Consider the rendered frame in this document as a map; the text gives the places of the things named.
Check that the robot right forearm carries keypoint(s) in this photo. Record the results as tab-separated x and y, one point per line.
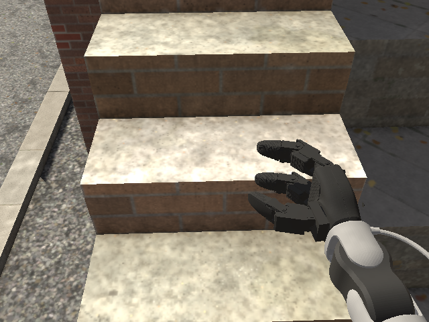
361	268

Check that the right robot hand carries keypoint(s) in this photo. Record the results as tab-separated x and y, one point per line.
320	205

